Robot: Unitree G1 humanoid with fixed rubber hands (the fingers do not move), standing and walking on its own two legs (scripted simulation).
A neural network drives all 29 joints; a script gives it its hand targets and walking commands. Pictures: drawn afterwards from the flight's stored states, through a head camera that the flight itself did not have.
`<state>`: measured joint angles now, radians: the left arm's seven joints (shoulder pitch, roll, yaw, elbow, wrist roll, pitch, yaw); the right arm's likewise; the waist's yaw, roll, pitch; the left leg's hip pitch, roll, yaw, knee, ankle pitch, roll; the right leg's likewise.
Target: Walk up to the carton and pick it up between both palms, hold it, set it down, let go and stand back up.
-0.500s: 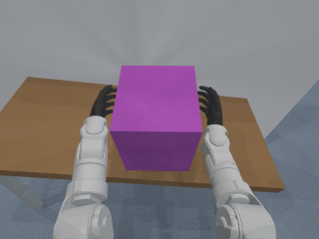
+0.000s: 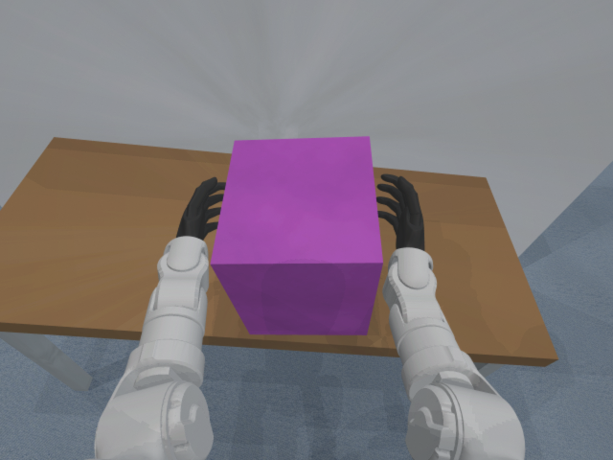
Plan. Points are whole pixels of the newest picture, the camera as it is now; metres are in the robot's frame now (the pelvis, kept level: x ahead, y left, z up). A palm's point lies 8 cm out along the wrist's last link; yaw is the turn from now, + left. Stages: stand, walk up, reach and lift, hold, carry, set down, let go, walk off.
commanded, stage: set down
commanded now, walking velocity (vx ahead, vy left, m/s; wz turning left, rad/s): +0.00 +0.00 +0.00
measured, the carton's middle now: (304, 243) +0.42 +0.02 +0.00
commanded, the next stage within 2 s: none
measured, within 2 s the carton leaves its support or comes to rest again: rests again in 1.56 s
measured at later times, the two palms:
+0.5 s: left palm (194, 238) +0.39 +0.18 +0.03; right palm (393, 244) +0.39 -0.11 +0.05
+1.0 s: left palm (196, 249) +0.39 +0.18 +0.00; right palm (387, 254) +0.40 -0.11 +0.02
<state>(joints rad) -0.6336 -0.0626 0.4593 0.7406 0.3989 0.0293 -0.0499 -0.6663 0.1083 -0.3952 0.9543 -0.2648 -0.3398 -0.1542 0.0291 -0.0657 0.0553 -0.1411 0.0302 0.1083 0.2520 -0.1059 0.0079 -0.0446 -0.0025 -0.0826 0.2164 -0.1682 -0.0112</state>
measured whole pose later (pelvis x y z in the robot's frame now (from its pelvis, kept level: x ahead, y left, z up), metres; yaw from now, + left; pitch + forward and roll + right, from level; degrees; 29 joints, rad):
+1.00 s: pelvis +0.01 +0.00 +0.00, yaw +1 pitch +12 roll -1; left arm -0.70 -0.01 0.53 1.02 0.44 -0.24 -0.02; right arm -0.70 0.16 -0.61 1.06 -0.45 -0.45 -0.16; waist 0.03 -0.07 -0.05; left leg -0.41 0.04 0.10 0.31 -0.11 0.01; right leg -0.30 0.00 -0.10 0.26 -0.17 -0.02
